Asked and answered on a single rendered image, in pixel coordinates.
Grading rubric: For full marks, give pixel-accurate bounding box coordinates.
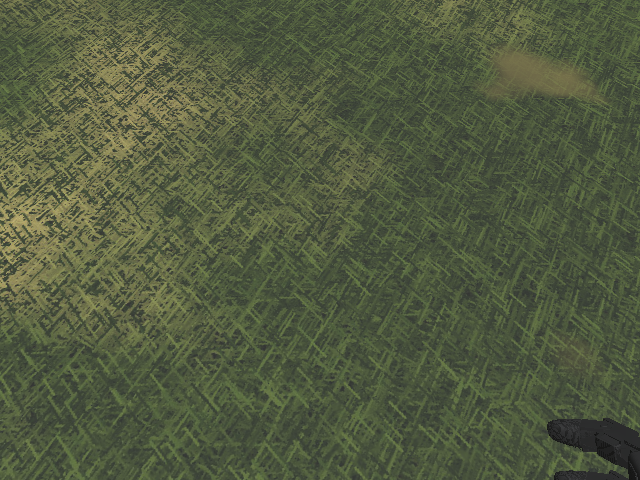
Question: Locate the robot right hand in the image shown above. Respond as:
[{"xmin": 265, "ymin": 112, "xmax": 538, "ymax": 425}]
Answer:
[{"xmin": 547, "ymin": 418, "xmax": 640, "ymax": 480}]

